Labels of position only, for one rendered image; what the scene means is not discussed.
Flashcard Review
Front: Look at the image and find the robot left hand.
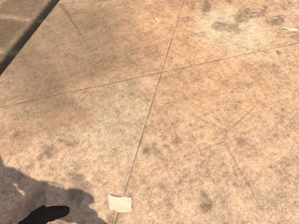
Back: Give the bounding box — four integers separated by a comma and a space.
18, 205, 70, 224

